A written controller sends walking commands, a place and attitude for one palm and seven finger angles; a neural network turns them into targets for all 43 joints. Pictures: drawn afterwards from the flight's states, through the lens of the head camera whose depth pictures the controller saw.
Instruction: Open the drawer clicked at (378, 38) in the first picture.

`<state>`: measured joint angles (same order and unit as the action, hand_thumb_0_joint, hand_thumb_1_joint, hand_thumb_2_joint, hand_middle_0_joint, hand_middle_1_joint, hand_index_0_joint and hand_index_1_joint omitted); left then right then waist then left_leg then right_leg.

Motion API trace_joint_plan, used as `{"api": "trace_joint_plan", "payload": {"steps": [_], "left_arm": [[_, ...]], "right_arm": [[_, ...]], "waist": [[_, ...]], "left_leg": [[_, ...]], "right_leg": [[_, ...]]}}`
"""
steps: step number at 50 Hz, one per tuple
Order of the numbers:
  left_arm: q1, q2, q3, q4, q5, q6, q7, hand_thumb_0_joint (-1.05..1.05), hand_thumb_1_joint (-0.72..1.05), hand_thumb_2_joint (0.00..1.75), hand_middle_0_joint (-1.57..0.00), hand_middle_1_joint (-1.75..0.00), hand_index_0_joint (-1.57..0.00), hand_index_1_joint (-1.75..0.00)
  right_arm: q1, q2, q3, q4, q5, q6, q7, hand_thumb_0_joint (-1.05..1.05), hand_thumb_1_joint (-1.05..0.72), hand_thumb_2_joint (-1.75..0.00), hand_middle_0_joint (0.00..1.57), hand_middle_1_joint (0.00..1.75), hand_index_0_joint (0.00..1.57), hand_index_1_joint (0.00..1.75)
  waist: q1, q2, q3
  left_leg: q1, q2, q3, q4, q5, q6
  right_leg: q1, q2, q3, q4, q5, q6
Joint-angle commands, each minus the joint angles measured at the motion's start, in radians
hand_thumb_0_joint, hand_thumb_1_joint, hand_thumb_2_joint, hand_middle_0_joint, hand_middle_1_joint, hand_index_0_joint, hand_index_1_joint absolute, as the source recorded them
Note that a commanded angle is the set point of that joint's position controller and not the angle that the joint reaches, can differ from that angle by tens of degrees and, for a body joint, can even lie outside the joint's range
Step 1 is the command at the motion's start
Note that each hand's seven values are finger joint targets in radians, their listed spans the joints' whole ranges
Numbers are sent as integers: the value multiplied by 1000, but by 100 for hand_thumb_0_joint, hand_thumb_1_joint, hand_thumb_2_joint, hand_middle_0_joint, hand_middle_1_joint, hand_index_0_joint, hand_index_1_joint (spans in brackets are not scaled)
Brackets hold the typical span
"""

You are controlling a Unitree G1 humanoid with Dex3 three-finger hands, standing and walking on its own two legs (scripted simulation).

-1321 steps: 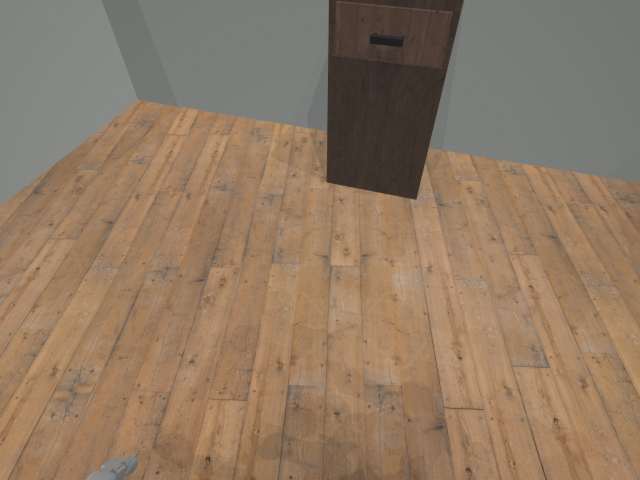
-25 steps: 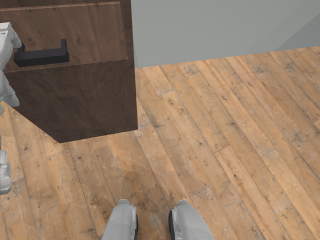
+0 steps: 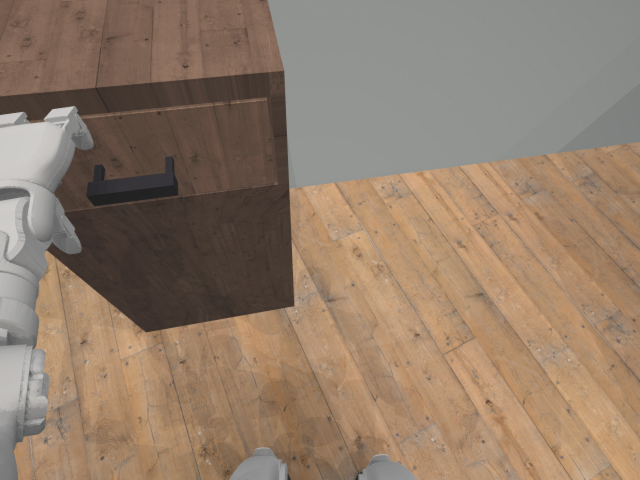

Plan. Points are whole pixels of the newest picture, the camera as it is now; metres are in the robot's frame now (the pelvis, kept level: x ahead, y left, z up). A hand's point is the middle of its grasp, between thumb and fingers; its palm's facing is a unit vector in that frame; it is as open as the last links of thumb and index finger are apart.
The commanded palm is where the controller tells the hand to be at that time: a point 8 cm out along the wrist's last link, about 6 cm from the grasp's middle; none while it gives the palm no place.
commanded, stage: lift the fingers back up to retry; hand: left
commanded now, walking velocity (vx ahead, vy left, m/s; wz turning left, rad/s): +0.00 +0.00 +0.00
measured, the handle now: (134, 177) +0.52 +0.26 +0.00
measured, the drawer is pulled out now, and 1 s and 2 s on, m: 0.00 0.00 0.00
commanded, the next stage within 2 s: re-aim the fingers above the handle in 0.12 s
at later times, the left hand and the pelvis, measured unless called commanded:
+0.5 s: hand (64, 186) +0.47 +0.32 +0.05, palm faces -0.04 +0.00 -1.00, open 13.7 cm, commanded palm +0.46 +0.31 +0.11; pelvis +0.00 -0.01 +0.00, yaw +0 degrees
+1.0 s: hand (71, 186) +0.46 +0.31 +0.06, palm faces -0.06 -0.02 -1.00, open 13.9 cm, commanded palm +0.45 +0.30 +0.11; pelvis +0.00 -0.01 +0.01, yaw -1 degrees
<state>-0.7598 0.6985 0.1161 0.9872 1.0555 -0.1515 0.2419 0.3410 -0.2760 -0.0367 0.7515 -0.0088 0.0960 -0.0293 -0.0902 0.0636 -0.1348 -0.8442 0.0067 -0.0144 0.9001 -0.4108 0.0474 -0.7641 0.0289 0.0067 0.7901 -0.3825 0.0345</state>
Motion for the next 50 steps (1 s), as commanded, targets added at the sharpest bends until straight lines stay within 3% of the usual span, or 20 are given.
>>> {"api": "trace_joint_plan", "payload": {"steps": [1,7,8,12,13,15,17,19,20,25,26,28,30,33,34,36,40,43,46,50], "left_arm": [[-383,280,33,-103,-14,39,27,0,-50,30,-30,-120,-30,-120],[-423,299,17,-76,14,20,-16,0,-50,30,-30,-120,-30,-120],[-408,291,9,-53,15,17,-20,0,-50,30,-30,-120,-30,-120],[-464,350,58,-126,18,-41,-15,0,-50,30,-30,-120,-30,-120],[-464,295,19,-135,18,-53,-10,0,-50,30,-30,-120,-30,-120],[-477,326,62,-178,22,-80,12,0,-50,30,-30,-120,-30,-120],[-471,349,75,-148,26,-68,31,0,-50,30,-30,-120,-30,-120],[-478,323,61,-142,18,-58,42,0,-50,30,-30,-120,-30,-120],[-487,367,89,-145,24,-56,54,0,-50,30,-30,-120,-30,-120],[-499,346,72,-168,17,-23,67,0,-50,30,-30,-120,-30,-120],[-458,345,75,-141,11,-7,62,0,-50,30,-30,-120,-30,-120],[-450,332,60,-119,7,6,54,0,-50,30,-30,-120,-30,-120],[-496,326,41,-131,14,4,47,0,-50,30,-30,-120,-30,-120],[-442,357,63,-87,9,14,29,0,-50,30,-30,-120,-30,-120],[-476,371,71,-114,11,6,23,0,-50,30,-30,-120,-30,-120],[-436,328,44,-90,12,-2,16,0,-50,30,-30,-120,-30,-120],[-437,336,59,-117,18,-27,17,0,-50,30,-30,-120,-30,-120],[-400,289,35,-90,11,-20,22,0,-50,30,-30,-120,-30,-120],[-374,332,73,-66,3,-9,28,0,-50,30,-30,-120,-30,-120],[-437,334,68,-136,24,-18,47,0,-50,30,-30,-120,-30,-120]], "right_arm": [[143,-183,-60,-40,5,4,-14,0,-90,-90,20,30,20,30],[142,-179,-56,-69,13,5,-27,0,-90,-90,20,30,20,30],[140,-181,-56,-66,13,5,-28,0,-90,-90,20,30,20,30],[141,-179,-58,-80,9,-1,-37,0,-90,-90,20,30,20,30],[145,-170,-63,-79,7,-6,-33,0,-90,-90,20,30,20,30],[149,-172,-69,-74,0,-10,-30,0,-90,-90,20,30,20,30],[146,-178,-65,-68,-2,-6,-29,0,-90,-90,20,30,20,30],[151,-177,-69,-59,-6,-9,-24,0,-90,-90,20,30,20,30],[153,-183,-68,-58,-4,-8,-24,0,-90,-90,20,30,20,30],[156,-181,-70,-50,-3,-5,-19,0,-90,-90,20,30,20,30],[149,-186,-70,-41,-4,-2,-17,0,-90,-90,20,30,20,30],[146,-183,-67,-42,0,-3,-19,0,-90,-90,20,30,20,30],[142,-180,-64,-49,6,-4,-25,0,-90,-90,20,30,20,30],[136,-186,-56,-44,6,-8,-26,0,-90,-90,20,30,20,30],[138,-188,-57,-46,5,-8,-30,0,-90,-90,20,30,20,30],[139,-180,-58,-47,6,-11,-30,0,-90,-90,20,30,20,30],[139,-176,-61,-61,7,-13,-28,0,-90,-90,20,30,20,30],[139,-175,-64,-60,6,-18,-22,0,-90,-90,20,30,20,30],[136,-183,-62,-58,7,-12,-19,0,-90,-90,20,30,20,30],[133,-178,-65,-68,7,-15,-18,0,-90,-90,20,30,20,30]], "waist": [[-20,46,-349],[-20,13,-356],[-27,12,-318],[-18,53,-397],[-24,91,-399],[-20,108,-455],[-23,98,-434],[-28,95,-433],[-23,99,-462],[-26,113,-494],[-14,107,-475],[-19,84,-441],[-37,74,-426],[-14,60,-387],[-19,59,-413],[-15,71,-391],[-12,68,-414],[-8,56,-376],[7,21,-376],[0,78,-417]], "left_leg": [[433,8,-21,-115,526,-35],[396,-7,-3,-143,419,-18],[387,-7,-2,-145,403,-18],[400,-10,2,-125,423,-16],[426,-11,-1,-119,440,-22],[462,-4,-7,-99,499,-25],[434,-5,-8,-90,497,-26],[424,-7,-4,-86,490,-24],[426,-6,-7,-88,486,-27],[458,-4,-6,-90,525,-27],[454,-5,-4,-93,519,-28],[429,-7,2,-105,480,-22],[417,-8,2,-119,435,-18],[380,-12,9,-134,388,-13],[392,-9,4,-133,408,-14],[398,-11,7,-135,408,-16],[409,-8,6,-136,423,-18],[394,-9,8,-140,399,-19],[358,-12,16,-140,394,-14],[399,-11,13,-136,432,-17]], "right_leg": [[89,54,-62,-79,300,-56],[139,44,-37,-102,290,-55],[128,44,-38,-105,281,-59],[134,43,-26,-85,307,-56],[112,45,-32,-81,298,-61],[98,47,-34,-66,316,-58],[84,50,-35,-58,318,-58],[88,48,-37,-59,319,-60],[93,47,-35,-53,319,-55],[114,49,-37,-60,349,-54],[122,50,-38,-62,342,-57],[139,50,-36,-76,337,-55],[137,47,-32,-90,316,-50],[167,46,-27,-97,300,-56],[174,45,-26,-94,316,-58],[160,46,-30,-96,305,-58],[154,47,-29,-92,305,-55],[145,47,-35,-95,284,-59],[177,43,-27,-90,306,-57],[160,44,-28,-85,318,-56]]}}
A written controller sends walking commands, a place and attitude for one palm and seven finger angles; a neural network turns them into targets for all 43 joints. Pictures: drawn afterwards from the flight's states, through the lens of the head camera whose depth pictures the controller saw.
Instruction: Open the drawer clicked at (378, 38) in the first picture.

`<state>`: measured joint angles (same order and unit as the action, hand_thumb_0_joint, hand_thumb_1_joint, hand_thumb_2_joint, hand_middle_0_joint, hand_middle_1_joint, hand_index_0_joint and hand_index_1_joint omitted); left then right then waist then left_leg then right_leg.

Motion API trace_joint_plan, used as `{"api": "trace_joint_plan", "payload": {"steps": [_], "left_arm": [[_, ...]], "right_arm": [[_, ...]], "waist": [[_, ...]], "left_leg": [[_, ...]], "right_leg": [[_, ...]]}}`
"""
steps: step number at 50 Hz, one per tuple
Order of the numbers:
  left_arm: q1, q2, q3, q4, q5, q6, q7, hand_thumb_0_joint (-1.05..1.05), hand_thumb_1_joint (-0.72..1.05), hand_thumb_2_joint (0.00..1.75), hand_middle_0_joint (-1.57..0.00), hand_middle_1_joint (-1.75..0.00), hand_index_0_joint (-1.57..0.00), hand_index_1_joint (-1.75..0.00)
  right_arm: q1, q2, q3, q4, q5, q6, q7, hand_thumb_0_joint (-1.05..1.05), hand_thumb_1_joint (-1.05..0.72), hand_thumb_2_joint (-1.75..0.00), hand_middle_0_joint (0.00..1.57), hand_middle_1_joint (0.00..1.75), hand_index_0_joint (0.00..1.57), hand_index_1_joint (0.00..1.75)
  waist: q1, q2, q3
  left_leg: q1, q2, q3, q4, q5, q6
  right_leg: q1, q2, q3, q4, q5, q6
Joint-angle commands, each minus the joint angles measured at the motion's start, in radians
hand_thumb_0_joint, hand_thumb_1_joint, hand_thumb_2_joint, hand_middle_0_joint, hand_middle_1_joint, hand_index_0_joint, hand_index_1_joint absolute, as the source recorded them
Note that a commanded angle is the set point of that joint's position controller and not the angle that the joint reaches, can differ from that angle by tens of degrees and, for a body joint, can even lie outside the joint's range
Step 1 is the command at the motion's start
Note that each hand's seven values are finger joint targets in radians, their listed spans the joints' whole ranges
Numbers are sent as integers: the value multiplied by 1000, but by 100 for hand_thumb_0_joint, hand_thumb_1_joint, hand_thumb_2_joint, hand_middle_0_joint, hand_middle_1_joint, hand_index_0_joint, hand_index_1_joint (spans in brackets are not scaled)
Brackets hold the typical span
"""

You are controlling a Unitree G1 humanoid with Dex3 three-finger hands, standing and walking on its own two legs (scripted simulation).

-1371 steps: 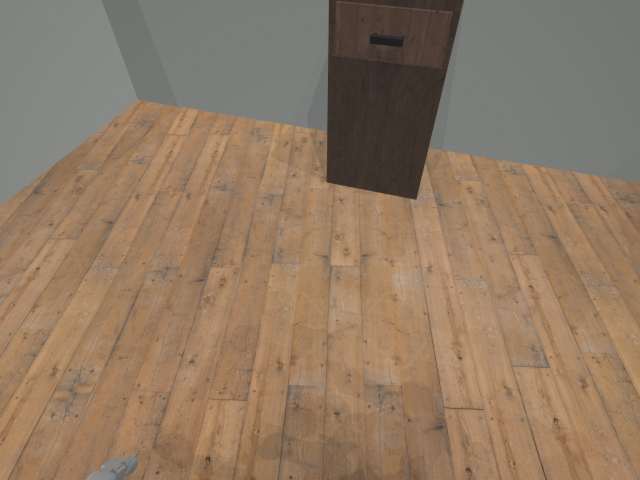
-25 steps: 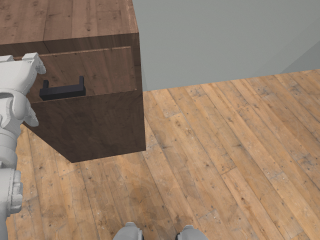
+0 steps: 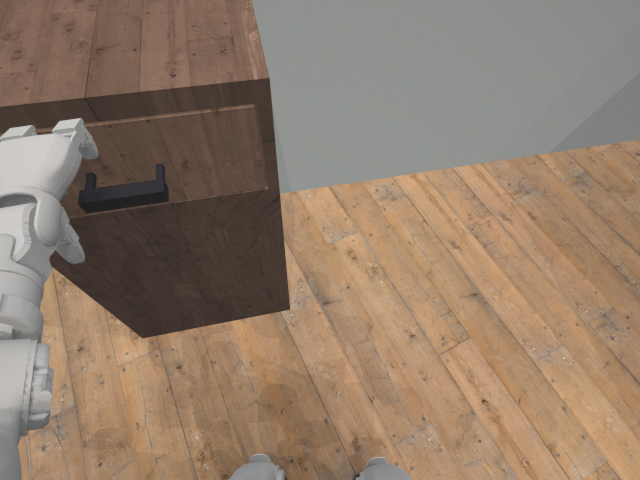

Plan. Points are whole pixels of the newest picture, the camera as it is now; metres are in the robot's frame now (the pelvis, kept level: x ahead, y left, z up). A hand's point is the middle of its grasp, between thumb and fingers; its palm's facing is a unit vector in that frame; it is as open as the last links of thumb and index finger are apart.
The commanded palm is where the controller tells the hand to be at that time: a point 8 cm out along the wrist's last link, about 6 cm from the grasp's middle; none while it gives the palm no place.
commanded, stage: re-aim the fingers above the handle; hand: left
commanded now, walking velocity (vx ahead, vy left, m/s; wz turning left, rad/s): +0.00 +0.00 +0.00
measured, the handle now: (125, 185) +0.52 +0.28 -0.01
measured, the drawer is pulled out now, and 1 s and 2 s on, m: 0.00 0.00 0.00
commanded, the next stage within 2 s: lower the fingers behind the handle in 1.24 s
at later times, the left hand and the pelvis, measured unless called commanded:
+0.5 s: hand (90, 189) +0.47 +0.29 +0.05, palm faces -0.04 -0.02 -1.00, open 13.7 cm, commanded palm +0.46 +0.30 +0.11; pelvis +0.00 +0.00 +0.00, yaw +0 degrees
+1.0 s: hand (79, 195) +0.46 +0.30 +0.05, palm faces -0.08 +0.00 -1.00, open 13.9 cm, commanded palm +0.45 +0.29 +0.11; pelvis +0.00 -0.01 +0.01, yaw +1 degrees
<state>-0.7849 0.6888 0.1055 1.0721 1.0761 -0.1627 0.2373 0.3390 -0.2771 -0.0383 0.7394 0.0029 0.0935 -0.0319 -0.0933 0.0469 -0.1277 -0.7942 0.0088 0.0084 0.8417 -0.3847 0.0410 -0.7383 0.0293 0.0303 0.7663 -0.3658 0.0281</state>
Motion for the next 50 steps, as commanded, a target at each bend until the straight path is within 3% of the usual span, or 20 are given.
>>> {"api": "trace_joint_plan", "payload": {"steps": [1,5,6,7,8,9,12,16,18,20,26,27,30,32,35,36,40,44,48,50], "left_arm": [[-379,359,95,-194,0,1,53,0,-50,30,-30,-120,-30,-120],[-430,346,84,-246,5,-10,65,0,-50,30,-30,-120,-30,-120],[-409,312,64,-230,-4,-3,63,0,-50,30,-30,-120,-30,-120],[-437,330,79,-277,-1,-10,67,0,-50,30,-30,-120,-30,-120],[-406,305,64,-266,-4,-4,66,0,-50,30,-30,-120,-30,-120],[-378,234,26,-274,-14,2,62,0,-50,30,-30,-120,-30,-120],[-417,122,-61,-259,-27,30,59,0,-50,30,-30,-120,-30,-120],[-434,211,-8,-190,-12,72,64,0,-50,30,-30,-120,-30,-120],[-454,238,10,-201,0,77,74,0,-50,30,-30,-120,-30,-120],[-474,318,66,-208,11,76,83,0,-50,30,-30,-120,-30,-120],[-457,310,53,-177,9,88,83,0,-50,30,-30,-120,-30,-120],[-469,344,81,-191,13,84,87,0,-50,30,-30,-120,-30,-120],[-464,336,79,-208,5,74,84,0,-50,30,-30,-120,-30,-120],[-420,344,93,-183,-5,76,78,0,-50,30,-30,-120,-30,-120],[-459,343,79,-226,2,56,73,0,-50,30,-30,-120,-30,-120],[-405,323,73,-200,-3,62,68,0,-50,30,-30,-120,-30,-120],[-396,293,53,-207,1,50,60,0,-50,30,-30,-120,-30,-120],[-367,203,-16,-182,-13,59,37,0,-50,30,-30,-120,-30,-120],[-396,225,-10,-188,-14,45,30,0,-50,30,-30,-120,-30,-120],[-462,243,-2,-242,-2,21,42,0,-50,30,-30,-120,-30,-120]], "right_arm": [[132,-183,-63,-46,-7,-10,-14,0,-90,-90,20,30,20,30],[136,-177,-68,-52,-7,-14,-18,0,-90,-90,20,30,20,30],[136,-178,-71,-45,-8,-16,-17,0,-90,-90,20,30,20,30],[136,-176,-71,-49,-9,-18,-17,0,-90,-90,20,30,20,30],[136,-175,-74,-45,-10,-18,-13,0,-90,-90,20,30,20,30],[138,-167,-78,-51,-10,-19,-9,0,-90,-90,20,30,20,30],[145,-159,-81,-44,-5,-22,-3,0,-90,-90,20,30,20,30],[136,-170,-67,-35,-3,-16,-8,0,-90,-90,20,30,20,30],[128,-169,-60,-40,-3,-18,-8,0,-90,-90,20,30,20,30],[123,-172,-52,-46,-8,-15,-11,0,-90,-90,20,30,20,30],[123,-172,-51,-54,-7,-15,-13,0,-90,-90,20,30,20,30],[123,-173,-53,-56,-6,-15,-15,0,-90,-90,20,30,20,30],[128,-170,-55,-53,-7,-13,-15,0,-90,-90,20,30,20,30],[122,-172,-54,-54,-5,-11,-16,0,-90,-90,20,30,20,30],[123,-170,-57,-56,-3,-15,-20,0,-90,-90,20,30,20,30],[124,-172,-59,-50,-4,-15,-17,0,-90,-90,20,30,20,30],[129,-168,-65,-52,1,-18,-19,0,-90,-90,20,30,20,30],[131,-165,-69,-50,5,-25,-18,0,-90,-90,20,30,20,30],[133,-166,-67,-46,7,-29,-26,0,-90,-90,20,30,20,30],[131,-162,-67,-54,9,-32,-30,0,-90,-90,20,30,20,30]], "waist": [[10,82,-410],[-8,100,-452],[-11,94,-431],[-5,119,-467],[0,134,-469],[-2,142,-481],[-39,92,-404],[-22,62,-340],[-9,85,-350],[1,70,-395],[-3,55,-399],[0,36,-428],[1,66,-464],[5,18,-438],[1,61,-461],[13,67,-441],[-2,37,-437],[-15,38,-368],[-22,27,-342],[-28,50,-373]], "left_leg": [[346,-12,-12,-74,400,-12],[390,-8,-19,-68,432,-14],[395,-8,-21,-67,436,-16],[418,-5,-24,-67,459,-19],[439,-4,-25,-66,484,-23],[474,-1,-29,-65,539,-26],[472,7,-43,-81,492,-29],[403,-3,-38,-110,397,-21],[389,-8,-33,-115,381,-20],[370,-11,-26,-109,393,-14],[341,-15,-12,-99,389,-11],[339,-14,-12,-98,391,-9],[365,-15,-8,-89,437,-10],[327,-18,-2,-92,400,-5],[340,-19,2,-93,413,-4],[350,-18,0,-92,422,-7],[354,-15,3,-95,419,-5],[357,-15,3,-110,386,-6],[341,-18,2,-117,335,-2],[357,-20,-4,-117,339,-1]], "right_leg": [[133,45,-54,-57,293,-54],[116,46,-56,-57,298,-49],[109,46,-59,-59,296,-52],[108,47,-61,-55,302,-50],[107,49,-65,-54,303,-54],[101,52,-70,-61,315,-56],[56,53,-80,-86,270,-49],[88,46,-75,-93,240,-59],[104,43,-71,-89,236,-61],[143,40,-61,-79,267,-55],[167,38,-57,-73,295,-51],[181,37,-53,-72,303,-47],[192,36,-50,-67,342,-46],[214,36,-45,-73,342,-42],[219,34,-40,-72,361,-43],[211,38,-45,-70,353,-49],[209,38,-43,-83,357,-42],[187,40,-47,-107,325,-50],[180,37,-42,-115,291,-49],[171,37,-37,-111,285,-46]]}}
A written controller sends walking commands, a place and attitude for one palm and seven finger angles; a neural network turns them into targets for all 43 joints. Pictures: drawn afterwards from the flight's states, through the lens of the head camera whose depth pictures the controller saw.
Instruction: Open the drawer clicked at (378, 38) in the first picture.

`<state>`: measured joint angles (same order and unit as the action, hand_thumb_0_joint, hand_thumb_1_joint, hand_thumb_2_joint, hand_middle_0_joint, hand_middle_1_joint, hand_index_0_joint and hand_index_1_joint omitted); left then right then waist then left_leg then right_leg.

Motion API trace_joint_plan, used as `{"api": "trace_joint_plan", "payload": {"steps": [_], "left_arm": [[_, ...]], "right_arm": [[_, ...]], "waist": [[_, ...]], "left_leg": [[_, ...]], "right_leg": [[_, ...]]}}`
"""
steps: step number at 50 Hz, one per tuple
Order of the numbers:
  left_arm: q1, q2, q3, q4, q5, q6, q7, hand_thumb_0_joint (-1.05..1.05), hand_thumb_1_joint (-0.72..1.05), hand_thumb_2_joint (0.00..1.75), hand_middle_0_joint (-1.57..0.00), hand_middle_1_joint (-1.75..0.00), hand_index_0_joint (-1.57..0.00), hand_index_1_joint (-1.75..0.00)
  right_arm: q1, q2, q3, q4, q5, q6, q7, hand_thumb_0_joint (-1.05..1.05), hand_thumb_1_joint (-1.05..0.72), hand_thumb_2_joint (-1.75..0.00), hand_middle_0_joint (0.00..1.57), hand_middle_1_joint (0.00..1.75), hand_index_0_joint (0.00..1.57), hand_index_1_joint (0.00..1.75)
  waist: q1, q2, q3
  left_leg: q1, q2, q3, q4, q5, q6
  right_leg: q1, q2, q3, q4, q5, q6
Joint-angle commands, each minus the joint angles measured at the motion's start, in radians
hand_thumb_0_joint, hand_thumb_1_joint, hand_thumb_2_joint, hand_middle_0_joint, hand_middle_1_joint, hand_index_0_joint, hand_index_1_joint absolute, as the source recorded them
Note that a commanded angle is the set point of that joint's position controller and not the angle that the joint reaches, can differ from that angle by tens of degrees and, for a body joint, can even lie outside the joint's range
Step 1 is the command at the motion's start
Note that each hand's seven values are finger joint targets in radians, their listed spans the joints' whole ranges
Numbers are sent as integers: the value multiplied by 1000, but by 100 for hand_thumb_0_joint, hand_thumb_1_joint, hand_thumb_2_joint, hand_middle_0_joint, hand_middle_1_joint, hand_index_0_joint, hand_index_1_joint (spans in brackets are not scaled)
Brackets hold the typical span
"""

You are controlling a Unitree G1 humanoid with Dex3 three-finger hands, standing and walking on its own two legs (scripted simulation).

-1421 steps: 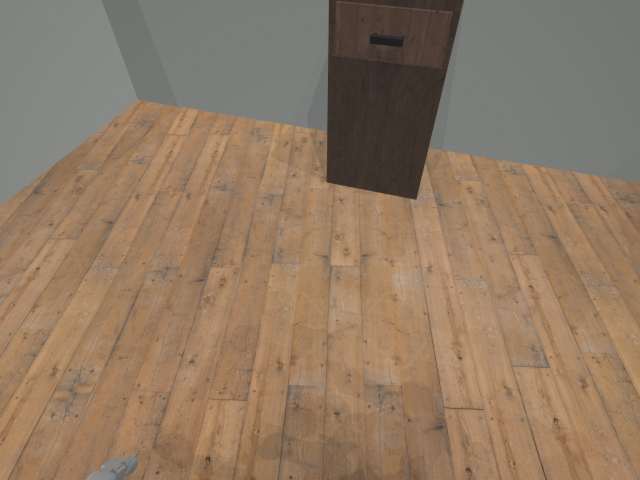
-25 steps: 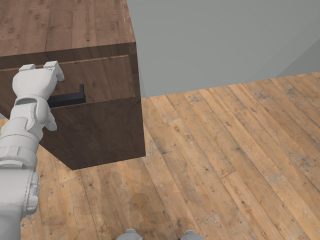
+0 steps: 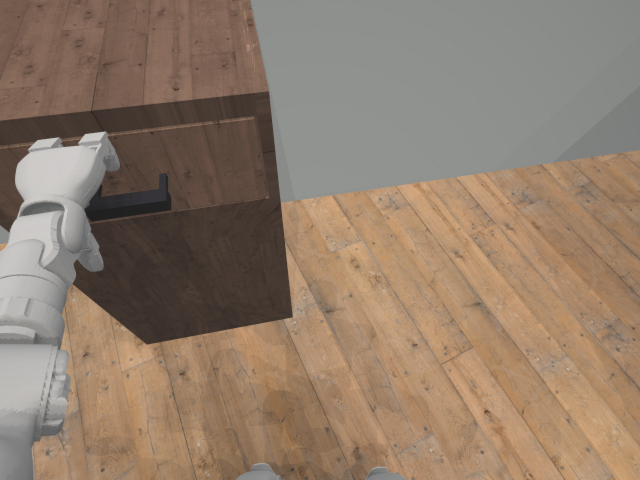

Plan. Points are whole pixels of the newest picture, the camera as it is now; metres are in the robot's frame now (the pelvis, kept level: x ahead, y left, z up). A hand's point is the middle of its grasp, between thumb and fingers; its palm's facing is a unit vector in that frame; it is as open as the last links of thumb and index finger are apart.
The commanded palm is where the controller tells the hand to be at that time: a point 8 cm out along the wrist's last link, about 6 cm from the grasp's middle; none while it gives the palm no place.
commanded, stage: re-aim the fingers above the handle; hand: left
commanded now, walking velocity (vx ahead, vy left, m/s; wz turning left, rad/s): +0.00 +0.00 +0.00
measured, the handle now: (129, 194) +0.52 +0.28 -0.01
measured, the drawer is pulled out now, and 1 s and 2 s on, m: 0.00 0.00 0.00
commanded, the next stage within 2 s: lower the fingers behind the handle in 0.24 s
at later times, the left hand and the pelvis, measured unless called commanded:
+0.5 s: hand (82, 206) +0.46 +0.31 +0.04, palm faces -0.10 +0.00 -1.00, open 13.9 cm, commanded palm +0.44 +0.30 +0.09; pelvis +0.00 +0.00 +0.00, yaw +0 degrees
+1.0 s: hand (93, 221) +0.45 +0.31 +0.01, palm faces -0.11 +0.00 -0.99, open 13.8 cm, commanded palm +0.44 +0.30 +0.06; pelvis +0.00 +0.00 -0.01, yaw -1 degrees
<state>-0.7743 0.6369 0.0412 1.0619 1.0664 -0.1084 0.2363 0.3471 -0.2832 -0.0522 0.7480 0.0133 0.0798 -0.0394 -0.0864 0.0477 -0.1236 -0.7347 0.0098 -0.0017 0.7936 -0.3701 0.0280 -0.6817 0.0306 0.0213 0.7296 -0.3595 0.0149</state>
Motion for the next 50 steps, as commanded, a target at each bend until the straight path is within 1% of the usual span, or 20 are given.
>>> {"api": "trace_joint_plan", "payload": {"steps": [1,3,5,9,10,11,12,13,19,23,25,26,30,31,37,38,40,43,48,50], "left_arm": [[-450,298,75,-223,4,-36,50,0,-50,30,-30,-120,-30,-120],[-464,316,98,-254,15,-45,72,0,-50,30,-30,-120,-30,-120],[-453,366,147,-260,18,-46,93,0,-50,30,-30,-120,-30,-120],[-353,382,174,-179,3,17,102,0,-50,30,-30,-120,-30,-120],[-372,373,157,-190,14,26,103,0,-50,30,-30,-120,-30,-120],[-351,383,168,-198,4,36,98,0,-50,30,-30,-120,-30,-120],[-389,370,150,-219,13,38,101,0,-50,30,-30,-120,-30,-120],[-361,354,141,-193,7,50,95,0,-50,30,-30,-120,-30,-120],[-404,249,46,-203,3,20,35,0,-50,30,-30,-120,-30,-120],[-360,195,13,-189,-3,-21,13,0,-50,30,-30,-120,-30,-120],[-406,225,36,-209,8,-46,24,0,-50,30,-30,-120,-30,-120],[-365,255,70,-190,8,-47,33,0,-50,30,-30,-120,-30,-120],[-416,300,116,-241,30,-63,101,0,-50,30,-30,-120,-30,-120],[-365,313,142,-217,27,-50,116,0,-50,30,-30,-120,-30,-120],[-380,329,152,-218,39,23,176,0,-50,30,-30,-120,-30,-120],[-364,283,119,-202,32,39,171,0,-50,30,-30,-120,-30,-120],[-357,299,128,-184,29,54,161,0,-50,30,-30,-120,-30,-120],[-369,288,97,-130,17,80,131,0,-50,30,-30,-120,-30,-120],[-356,261,64,-146,25,17,82,0,-50,30,-30,-120,-30,-120],[-373,284,81,-162,33,-26,77,0,-50,30,-30,-120,-30,-120]], "right_arm": [[121,-158,-54,-55,-7,-20,-21,0,-90,-90,20,30,20,30],[120,-155,-55,-55,-12,-23,-17,0,-90,-90,20,30,20,30],[117,-156,-52,-57,-17,-20,-13,0,-90,-90,20,30,20,30],[101,-166,-45,-50,-21,-7,5,0,-90,-90,20,30,20,30],[100,-162,-45,-61,-16,-5,4,0,-90,-90,20,30,20,30],[96,-165,-45,-60,-17,-3,6,0,-90,-90,20,30,20,30],[95,-163,-47,-68,-13,-2,5,0,-90,-90,20,30,20,30],[95,-165,-48,-62,-14,-1,6,0,-90,-90,20,30,20,30],[119,-160,-59,-59,-7,-14,-13,0,-90,-90,20,30,20,30],[126,-152,-60,-58,-9,-17,-17,0,-90,-90,20,30,20,30],[131,-150,-58,-56,-9,-16,-17,0,-90,-90,20,30,20,30],[127,-156,-59,-50,-14,-13,-14,0,-90,-90,20,30,20,30],[120,-152,-56,-57,-26,-12,-2,0,-90,-90,20,30,20,30],[114,-156,-57,-51,-29,-9,3,0,-90,-90,20,30,20,30],[112,-164,-58,-50,-38,-4,19,0,-90,-90,20,30,20,30],[117,-161,-61,-47,-37,-4,21,0,-90,-90,20,30,20,30],[122,-165,-59,-42,-32,1,20,0,-90,-90,20,30,20,30],[117,-169,-52,-36,-26,4,11,0,-90,-90,20,30,20,30],[119,-162,-51,-42,-24,-6,-7,0,-90,-90,20,30,20,30],[125,-160,-53,-41,-24,-10,-12,0,-90,-90,20,30,20,30]], "waist": [[-24,69,-369],[-18,108,-408],[-1,95,-468],[28,65,-448],[17,62,-451],[36,69,-443],[16,61,-452],[21,42,-441],[-32,3,-401],[-29,35,-350],[-31,48,-351],[-13,54,-345],[-5,109,-414],[12,97,-417],[12,107,-530],[5,92,-523],[2,73,-526],[-17,2,-428],[-27,31,-408],[-31,31,-404]], "left_leg": [[304,-21,3,-63,334,9],[330,-21,3,-49,372,6],[324,-22,2,-38,420,5],[277,-22,16,-37,455,0],[278,-20,15,-41,456,1],[277,-20,17,-44,458,0],[288,-20,18,-46,461,2],[285,-20,21,-49,448,4],[340,-10,2,-59,423,9],[342,-13,-3,-58,392,5],[338,-10,-10,-53,395,4],[324,-12,-11,-46,397,1],[314,-14,-16,-15,441,-6],[305,-13,-14,-8,445,-8],[307,-9,-4,23,511,-12],[311,-9,0,24,514,-10],[304,-7,0,19,517,-9],[221,-14,11,1,391,6],[228,-15,8,3,355,11],[218,-12,3,15,347,10]], "right_leg": [[108,37,-33,-67,276,-41],[101,39,-35,-52,294,-42],[132,39,-35,-31,336,-38],[176,37,-41,-19,386,-39],[168,36,-41,-20,389,-34],[182,36,-43,-19,391,-38],[177,37,-42,-27,394,-34],[189,36,-41,-31,389,-34],[134,37,-43,-65,342,-34],[76,39,-47,-66,291,-39],[48,39,-46,-57,279,-39],[47,40,-48,-44,273,-46],[29,42,-50,-3,291,-45],[31,42,-54,8,289,-49],[59,43,-52,39,359,-39],[70,44,-55,34,368,-39],[81,43,-53,29,377,-34],[98,38,-43,2,343,-31],[64,38,-35,-1,312,-35],[33,38,-33,7,294,-33]]}}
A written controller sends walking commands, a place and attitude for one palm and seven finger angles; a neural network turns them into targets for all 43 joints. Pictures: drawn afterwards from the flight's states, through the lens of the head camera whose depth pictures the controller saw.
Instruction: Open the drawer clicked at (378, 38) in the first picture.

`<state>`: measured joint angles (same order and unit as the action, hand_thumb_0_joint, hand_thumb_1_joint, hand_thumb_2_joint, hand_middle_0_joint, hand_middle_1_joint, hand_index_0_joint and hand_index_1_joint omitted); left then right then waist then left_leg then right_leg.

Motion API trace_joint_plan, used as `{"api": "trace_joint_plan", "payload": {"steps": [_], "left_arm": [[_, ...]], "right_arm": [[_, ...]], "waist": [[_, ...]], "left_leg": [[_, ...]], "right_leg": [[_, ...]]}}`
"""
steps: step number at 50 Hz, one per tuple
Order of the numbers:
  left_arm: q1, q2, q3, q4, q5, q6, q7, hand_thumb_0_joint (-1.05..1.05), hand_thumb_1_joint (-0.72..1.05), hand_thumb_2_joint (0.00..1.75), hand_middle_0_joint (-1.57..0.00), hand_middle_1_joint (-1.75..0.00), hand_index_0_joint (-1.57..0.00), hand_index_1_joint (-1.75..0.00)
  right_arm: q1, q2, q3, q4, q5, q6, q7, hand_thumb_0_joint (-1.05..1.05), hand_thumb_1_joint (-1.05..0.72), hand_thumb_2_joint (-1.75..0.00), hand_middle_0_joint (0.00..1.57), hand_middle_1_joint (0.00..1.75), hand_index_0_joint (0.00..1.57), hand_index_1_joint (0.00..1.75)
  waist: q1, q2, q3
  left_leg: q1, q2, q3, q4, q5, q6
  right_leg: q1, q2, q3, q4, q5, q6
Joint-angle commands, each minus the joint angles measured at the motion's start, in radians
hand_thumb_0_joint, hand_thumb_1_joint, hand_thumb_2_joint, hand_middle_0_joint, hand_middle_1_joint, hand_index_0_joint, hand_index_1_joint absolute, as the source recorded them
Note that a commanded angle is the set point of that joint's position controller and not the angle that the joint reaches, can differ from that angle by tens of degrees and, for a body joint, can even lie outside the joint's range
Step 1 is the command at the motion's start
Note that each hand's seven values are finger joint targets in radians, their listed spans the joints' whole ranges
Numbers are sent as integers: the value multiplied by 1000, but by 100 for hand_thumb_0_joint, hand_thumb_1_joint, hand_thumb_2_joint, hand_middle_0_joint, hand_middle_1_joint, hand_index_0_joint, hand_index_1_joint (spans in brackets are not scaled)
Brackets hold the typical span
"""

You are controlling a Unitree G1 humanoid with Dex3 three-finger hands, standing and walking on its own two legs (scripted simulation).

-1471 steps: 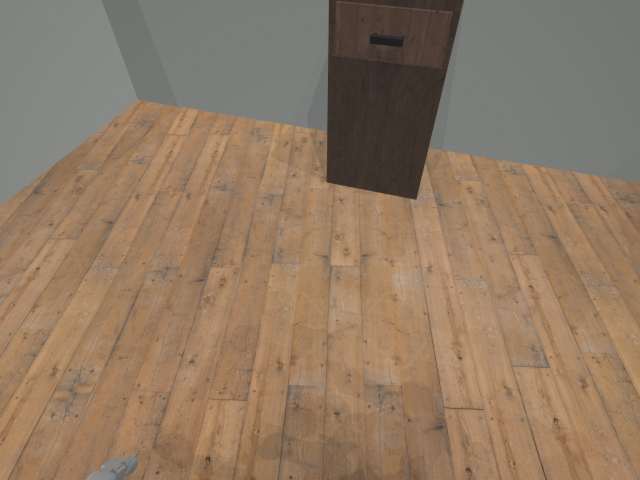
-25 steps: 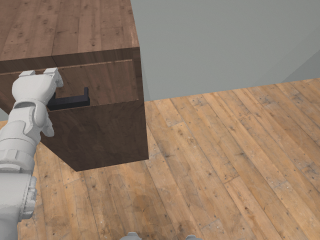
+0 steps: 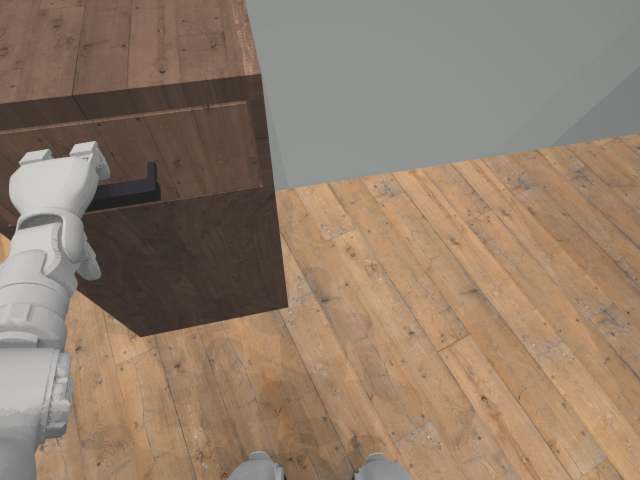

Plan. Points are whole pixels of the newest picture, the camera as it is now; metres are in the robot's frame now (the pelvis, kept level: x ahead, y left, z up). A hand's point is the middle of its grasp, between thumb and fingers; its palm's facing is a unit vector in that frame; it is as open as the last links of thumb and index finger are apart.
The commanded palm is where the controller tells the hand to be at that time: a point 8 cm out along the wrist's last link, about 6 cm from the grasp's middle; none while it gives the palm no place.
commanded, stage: lower the fingers behind the handle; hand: left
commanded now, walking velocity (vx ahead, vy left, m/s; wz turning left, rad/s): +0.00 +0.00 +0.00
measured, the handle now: (116, 184) +0.52 +0.28 +0.00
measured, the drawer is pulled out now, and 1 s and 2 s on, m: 0.00 0.00 0.01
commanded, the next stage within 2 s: close the thumb around the handle in 0.94 s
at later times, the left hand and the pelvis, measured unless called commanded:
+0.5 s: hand (93, 222) +0.46 +0.31 -0.02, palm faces -0.05 -0.02 -1.00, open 13.9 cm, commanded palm +0.45 +0.30 +0.03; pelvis -0.01 +0.01 -0.02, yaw +0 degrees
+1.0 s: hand (86, 229) +0.46 +0.32 -0.02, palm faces -0.05 -0.02 -1.00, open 13.9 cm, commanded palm +0.44 +0.30 +0.03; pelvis -0.01 +0.01 -0.03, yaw +0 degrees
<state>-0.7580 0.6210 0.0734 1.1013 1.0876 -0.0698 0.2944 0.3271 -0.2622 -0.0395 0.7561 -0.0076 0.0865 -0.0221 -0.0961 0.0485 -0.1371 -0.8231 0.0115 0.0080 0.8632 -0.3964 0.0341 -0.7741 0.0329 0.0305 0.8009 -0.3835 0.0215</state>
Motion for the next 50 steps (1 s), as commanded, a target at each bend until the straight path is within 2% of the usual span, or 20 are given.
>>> {"api": "trace_joint_plan", "payload": {"steps": [1,5,6,9,10,11,15,17,19,22,23,27,29,32,35,38,40,41,44,50], "left_arm": [[-336,301,62,-184,3,-73,17,0,-50,30,-30,-120,-30,-120],[-363,297,70,-200,11,-115,49,0,-50,30,-30,-120,-30,-120],[-341,321,91,-177,10,-111,59,0,-50,30,-30,-120,-30,-120],[-384,340,107,-187,20,-102,97,0,-50,30,-30,-120,-30,-120],[-391,322,86,-193,30,-97,109,0,-50,30,-30,-120,-30,-120],[-387,293,66,-174,25,-84,113,0,-50,30,-30,-120,-30,-120],[-450,311,66,-198,29,-64,124,0,-50,30,-30,-120,-30,-120],[-477,300,54,-197,22,-59,121,0,-50,30,-30,-120,-30,-120],[-489,327,72,-188,18,-54,115,0,-50,30,-30,-120,-30,-120],[-491,341,79,-198,30,-55,122,0,-50,30,-30,-120,-30,-120],[-455,314,66,-172,31,-45,120,0,-50,30,-30,-120,-30,-120],[-364,321,81,-110,22,-14,104,0,-50,30,-30,-120,-30,-120],[-371,340,95,-143,16,-13,96,0,-50,30,-30,-120,-30,-120],[-398,326,79,-172,15,-22,91,0,-50,30,-30,-120,-30,-120],[-395,326,86,-203,13,-52,88,0,-50,30,-30,-120,-30,-120],[-358,329,91,-159,11,-53,87,0,-50,30,-30,-120,-30,-120],[-396,329,85,-181,18,-62,95,0,-50,30,-30,-120,-30,-120],[-372,332,92,-171,16,-58,97,0,-50,30,-30,-120,-30,-120],[-403,328,92,-196,15,-63,106,0,-50,30,-30,-120,-30,-120],[-378,303,86,-216,10,-50,118,0,-50,30,-30,-120,-30,-120]], "right_arm": [[141,-183,-66,-46,-7,-17,-28,0,-90,-90,20,30,20,30],[141,-176,-68,-52,-10,-22,-24,0,-90,-90,20,30,20,30],[140,-185,-66,-43,-14,-21,-21,0,-90,-90,20,30,20,30],[141,-187,-67,-41,-21,-24,-15,0,-90,-90,20,30,20,30],[144,-182,-69,-48,-17,-25,-15,0,-90,-90,20,30,20,30],[147,-185,-71,-40,-21,-26,-11,0,-90,-90,20,30,20,30],[156,-189,-72,-38,-21,-29,-13,0,-90,-90,20,30,20,30],[158,-189,-70,-34,-22,-33,-14,0,-90,-90,20,30,20,30],[158,-196,-66,-22,-27,-31,-17,0,-90,-90,20,30,20,30],[156,-193,-61,-24,-28,-35,-19,0,-90,-90,20,30,20,30],[156,-191,-61,-20,-31,-35,-15,0,-90,-90,20,30,20,30],[153,-192,-51,-32,-29,-21,-6,0,-90,-90,20,30,20,30],[153,-196,-53,-32,-29,-16,-5,0,-90,-90,20,30,20,30],[154,-193,-56,-40,-25,-17,-8,0,-90,-90,20,30,20,30],[156,-190,-59,-38,-26,-19,-13,0,-90,-90,20,30,20,30],[147,-194,-55,-32,-25,-19,-12,0,-90,-90,20,30,20,30],[148,-191,-57,-37,-23,-22,-12,0,-90,-90,20,30,20,30],[151,-195,-58,-33,-26,-21,-10,0,-90,-90,20,30,20,30],[154,-194,-61,-30,-28,-23,-9,0,-90,-90,20,30,20,30],[155,-189,-67,-28,-29,-20,-4,0,-90,-90,20,30,20,30]], "waist": [[-2,43,-378],[-13,56,-388],[-2,55,-382],[-5,72,-422],[-12,93,-455],[-18,88,-442],[-34,103,-501],[-43,105,-508],[-45,102,-501],[-36,133,-515],[-28,140,-514],[-12,83,-476],[-3,98,-492],[-21,82,-475],[-18,90,-509],[-11,74,-434],[-21,87,-448],[-10,90,-460],[-19,105,-480],[-12,131,-529]], "left_leg": [[298,-15,-5,-51,368,3],[267,-15,-9,-20,354,1],[247,-15,-12,-12,345,-1],[242,-14,-17,8,357,-4],[262,-14,-20,14,372,-7],[265,-12,-21,20,370,-9],[301,-6,-32,32,388,-12],[304,-5,-37,37,372,-11],[297,-3,-45,45,373,-10],[301,-2,-50,49,383,-14],[307,-3,-48,55,401,-15],[247,-1,-39,57,410,-13],[258,-1,-35,55,431,-14],[260,3,-38,48,395,-11],[281,3,-44,53,410,-10],[233,2,-41,48,352,-10],[240,3,-43,48,349,-10],[245,1,-45,51,353,-12],[275,7,-52,57,393,-17],[330,10,-51,68,478,-25]], "right_leg": [[122,37,-43,-55,311,-46],[64,37,-45,-28,286,-45],[55,37,-47,-14,276,-50],[31,37,-52,10,271,-51],[16,39,-52,15,274,-47],[2,39,-57,17,266,-50],[-21,41,-62,25,262,-44],[-31,42,-63,24,247,-43],[-47,42,-64,35,238,-47],[-66,42,-71,48,230,-47],[-68,44,-73,52,235,-50],[-40,45,-76,59,262,-48],[-20,44,-72,61,283,-51],[-28,44,-73,47,259,-45],[-29,44,-69,53,262,-45],[-50,42,-71,52,221,-49],[-59,42,-70,52,218,-47],[-59,43,-72,59,213,-51],[-72,43,-76,63,226,-52],[-66,46,-79,66,266,-47]]}}
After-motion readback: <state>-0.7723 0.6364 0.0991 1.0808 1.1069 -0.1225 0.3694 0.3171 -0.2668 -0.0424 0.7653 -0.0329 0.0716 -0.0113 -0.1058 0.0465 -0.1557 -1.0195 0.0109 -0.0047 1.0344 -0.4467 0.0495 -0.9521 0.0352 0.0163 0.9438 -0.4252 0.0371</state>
